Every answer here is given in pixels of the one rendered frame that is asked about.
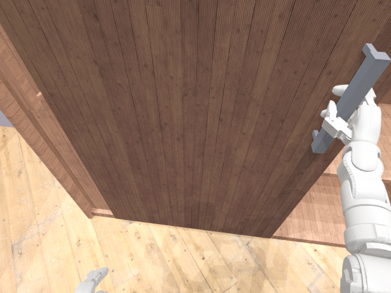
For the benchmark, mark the right robot forearm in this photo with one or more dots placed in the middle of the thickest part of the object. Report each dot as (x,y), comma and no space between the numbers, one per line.
(365,203)

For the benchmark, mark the wardrobe door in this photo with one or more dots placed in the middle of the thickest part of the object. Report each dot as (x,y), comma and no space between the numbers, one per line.
(198,113)
(51,131)

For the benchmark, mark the right robot hand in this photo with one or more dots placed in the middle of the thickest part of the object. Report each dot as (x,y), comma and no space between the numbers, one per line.
(365,122)

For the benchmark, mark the robot right upper arm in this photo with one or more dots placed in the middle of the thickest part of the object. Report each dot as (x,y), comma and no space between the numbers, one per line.
(365,274)

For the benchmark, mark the left robot hand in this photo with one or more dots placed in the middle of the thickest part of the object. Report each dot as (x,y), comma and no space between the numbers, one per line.
(93,278)

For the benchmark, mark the handle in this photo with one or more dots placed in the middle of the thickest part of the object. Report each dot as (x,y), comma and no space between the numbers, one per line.
(368,73)
(16,79)

